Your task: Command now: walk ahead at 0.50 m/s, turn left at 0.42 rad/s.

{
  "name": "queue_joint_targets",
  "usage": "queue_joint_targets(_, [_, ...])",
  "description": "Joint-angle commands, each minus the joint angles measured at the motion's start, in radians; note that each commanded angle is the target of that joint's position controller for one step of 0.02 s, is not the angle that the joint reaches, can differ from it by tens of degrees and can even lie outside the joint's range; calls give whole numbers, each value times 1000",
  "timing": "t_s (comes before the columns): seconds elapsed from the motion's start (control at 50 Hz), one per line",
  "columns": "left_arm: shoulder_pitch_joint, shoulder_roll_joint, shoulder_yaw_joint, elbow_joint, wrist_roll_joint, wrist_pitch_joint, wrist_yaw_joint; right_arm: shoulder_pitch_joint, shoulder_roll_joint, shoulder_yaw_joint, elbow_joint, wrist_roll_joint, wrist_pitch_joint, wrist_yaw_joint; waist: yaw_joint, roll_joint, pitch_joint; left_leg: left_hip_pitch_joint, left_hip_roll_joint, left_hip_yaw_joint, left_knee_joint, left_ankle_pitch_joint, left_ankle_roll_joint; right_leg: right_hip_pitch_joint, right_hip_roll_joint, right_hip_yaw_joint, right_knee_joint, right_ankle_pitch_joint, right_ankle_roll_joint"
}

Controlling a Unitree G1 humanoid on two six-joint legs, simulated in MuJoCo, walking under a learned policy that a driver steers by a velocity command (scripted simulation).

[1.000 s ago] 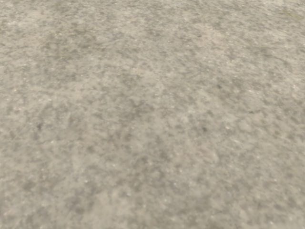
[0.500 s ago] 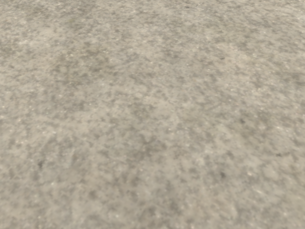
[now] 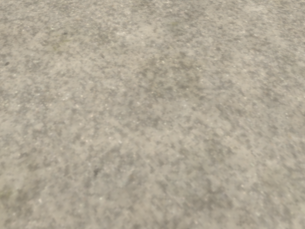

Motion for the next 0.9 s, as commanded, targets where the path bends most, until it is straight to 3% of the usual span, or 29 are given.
queue_joint_targets(0.02, [-92, 110, 15, -141, -13, -40, -13, 267, -193, -58, 42, 25, 4, -34, -110, 27, -138, 542, 371, -542, -368, 150, 196, -568, 7, 164, 315, 113, -20])
queue_joint_targets(0.04, [-65, 101, 14, -115, -7, -39, -12, 218, -144, -44, 41, 25, -5, -35, -63, -9, -88, 434, 310, -441, -383, 252, 144, -497, -23, 170, 219, 147, -24])
queue_joint_targets(0.08, [-7, 93, 13, -87, 25, -5, -16, 175, -96, -25, 45, 33, -28, -34, -10, 22, -84, 324, 241, -324, -414, 359, 102, -372, -38, 174, 135, 172, -14])
queue_joint_targets(0.12, [-12, 82, 15, -85, 27, 17, -27, 213, -104, -23, 69, 39, -50, -30, -2, 26, -84, 314, 217, -283, -438, 428, 100, -368, -29, 158, 92, 199, -5])
queue_joint_targets(0.18, [-111, 78, 15, -109, 21, 27, -34, 274, -124, -26, 95, 38, -58, -29, -29, 43, -39, 349, 207, -248, -482, 409, 76, -469, -34, 146, -6, 307, 4])
queue_joint_targets(0.3, [-274, 67, 7, -147, 2, 21, -42, 347, -101, -10, 131, 23, -69, -36, -84, 58, 13, 458, 218, -141, -521, 429, 17, -550, 13, 154, -220, 462, -29])
queue_joint_targets(0.4, [-361, 54, -5, -184, 9, 11, -51, 381, -93, 3, 171, 15, -73, -60, -97, 51, 51, 564, 258, -52, -495, 605, -4, -513, 74, 95, -392, 446, -85])
queue_joint_targets(0.46, [-266, 72, 4, -165, 10, 9, -42, 353, -133, 0, 179, 10, -71, -76, -39, 93, -22, 616, 273, 1, -296, 1076, -31, -348, 159, 24, -427, 311, -145])
queue_joint_targets(0.48, [-169, 93, 14, -138, 11, 6, -38, 341, -151, -5, 177, 5, -64, -79, 3, 104, -76, 619, 276, 12, -150, 1162, -34, -257, 190, 17, -442, 265, -169])
queue_joint_targets(0.5, [-33, 117, 28, -97, 17, -2, -34, 325, -165, -8, 169, 6, -57, -78, 63, 97, -146, 562, 268, 27, 48, 1094, -39, -98, 208, 35, -504, 275, -198])
queue_joint_targets(0.52, [115, 179, 52, -64, 33, -4, -25, 293, -164, -4, 139, 16, -59, -74, 139, 35, -227, 365, 235, 51, 333, 816, -54, 139, 96, 201, -558, 244, -258])
queue_joint_targets(0.54, [127, 294, 86, -71, 34, 4, -15, 357, -64, 13, 87, 34, -68, -49, 65, -216, -310, -77, 11, 44, 753, -69, -108, 440, -200, 736, -602, 280, -438])
queue_joint_targets(0.56, [76, 259, 80, -65, -15, 12, -26, 274, -124, 2, 70, 15, -79, -44, 68, -99, -327, -220, -6, -164, 853, -252, -95, 448, -218, 912, -712, 296, -458])
queue_joint_targets(0.58, [1, 235, 73, -79, -19, 15, -23, 217, -117, 6, 38, 21, -92, -37, 35, -55, -181, -275, 63, -190, 802, -162, -91, 316, -200, 754, -735, 312, -424])
queue_joint_targets(0.6, [-38, 173, 59, -82, -13, 16, -23, 201, -119, 8, 34, 23, -100, -35, 7, 28, -107, -245, 100, -175, 722, -109, -96, 194, -166, 665, -764, 383, -384])
queue_joint_targets(0.62, [-65, 143, 49, -82, -12, 12, -18, 196, -110, 7, 33, 16, -91, -36, -28, 54, -52, -200, 125, -170, 651, -100, -109, 89, -118, 586, -780, 469, -346])
queue_joint_targets(0.64, [-79, 120, 41, -78, -16, 7, -12, 209, -100, 11, 26, 1, -71, -34, -58, 38, -47, -144, 140, -168, 596, -97, -129, 19, -73, 524, -796, 522, -323])
queue_joint_targets(0.68, [-62, 146, 44, -75, -20, -11, -11, 221, -78, 16, 19, -12, -36, -29, -73, 6, -60, -107, 148, -147, 518, -96, -160, -30, -31, 465, -808, 595, -314])
queue_joint_targets(0.72, [-36, 178, 52, -74, -20, -17, -11, 175, -73, 20, -6, -12, -22, -25, -66, -11, -53, -127, 153, -123, 429, -49, -187, -56, -3, 440, -826, 600, -307])
queue_joint_targets(0.82, [57, 184, 57, -72, -21, -8, -11, -29, -76, 25, -82, -2, -18, -20, 15, -49, -35, -214, 140, -110, 174, 143, -213, 29, 30, 456, -814, 596, -245])
queue_joint_targets(0.9, [114, 191, 59, -74, -10, -1, -3, -138, -81, 33, -127, 6, -28, -15, 59, -60, -42, -231, 103, -115, 46, 175, -201, 138, 15, 499, -753, 676, -237])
